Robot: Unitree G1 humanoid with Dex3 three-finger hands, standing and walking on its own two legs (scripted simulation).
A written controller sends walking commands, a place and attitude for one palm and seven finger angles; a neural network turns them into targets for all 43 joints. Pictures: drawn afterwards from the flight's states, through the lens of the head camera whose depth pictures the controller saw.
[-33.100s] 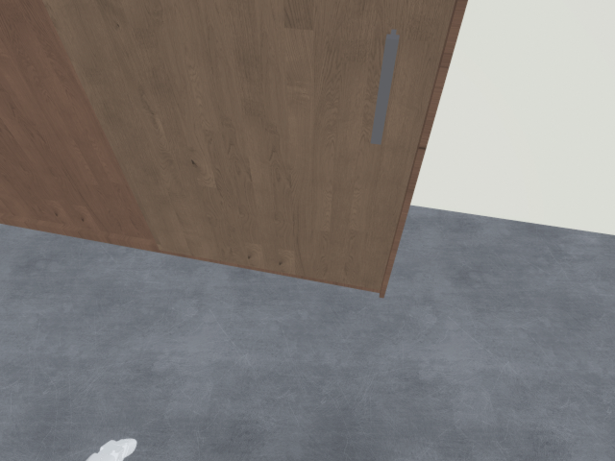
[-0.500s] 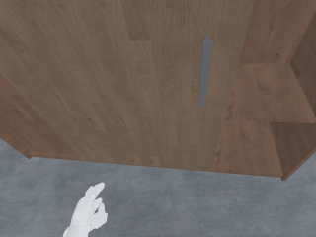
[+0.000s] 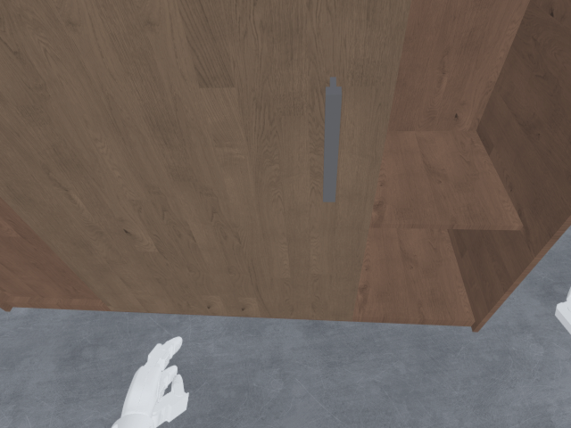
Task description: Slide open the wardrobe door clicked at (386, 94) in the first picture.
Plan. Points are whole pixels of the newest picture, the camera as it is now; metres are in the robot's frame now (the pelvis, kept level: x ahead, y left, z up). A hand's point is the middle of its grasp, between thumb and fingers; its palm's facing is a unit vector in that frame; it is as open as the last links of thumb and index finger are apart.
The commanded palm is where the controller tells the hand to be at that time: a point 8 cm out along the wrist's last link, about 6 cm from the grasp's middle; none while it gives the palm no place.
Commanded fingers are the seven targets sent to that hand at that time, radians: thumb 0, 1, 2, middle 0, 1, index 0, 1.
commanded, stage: stop stepping back and stand still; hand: right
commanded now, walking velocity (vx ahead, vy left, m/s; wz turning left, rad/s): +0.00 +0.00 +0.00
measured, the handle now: (330, 144) +0.57 -0.05 +0.09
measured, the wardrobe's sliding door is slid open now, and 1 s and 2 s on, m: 0.43 0.43 0.43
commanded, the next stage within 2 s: let the arm hang, fingers relaxed in 0.20 s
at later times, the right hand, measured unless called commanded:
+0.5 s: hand out of the picture +0.12 -0.22 -0.12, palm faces +0.02 +0.95 -0.33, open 7.4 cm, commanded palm none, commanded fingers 0.00 -0.90 -0.90 0.20 0.30 0.20 0.30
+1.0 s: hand out of the picture -0.07 -0.18 -0.16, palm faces +0.04 +0.97 -0.23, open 7.3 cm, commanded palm none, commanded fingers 0.00 -0.90 -0.90 0.20 0.30 0.20 0.30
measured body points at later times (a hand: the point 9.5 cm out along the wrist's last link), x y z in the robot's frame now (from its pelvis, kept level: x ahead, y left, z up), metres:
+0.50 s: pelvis -0.01 +0.00 -0.01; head +0.01 +0.01 +0.44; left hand +0.14 +0.27 -0.12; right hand +0.12 -0.27 -0.09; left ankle -0.05 +0.12 -0.73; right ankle -0.01 -0.10 -0.73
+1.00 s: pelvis -0.04 +0.01 +0.01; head -0.01 +0.01 +0.46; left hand -0.03 +0.22 -0.15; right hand -0.07 -0.23 -0.15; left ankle -0.05 +0.12 -0.73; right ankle -0.01 -0.10 -0.73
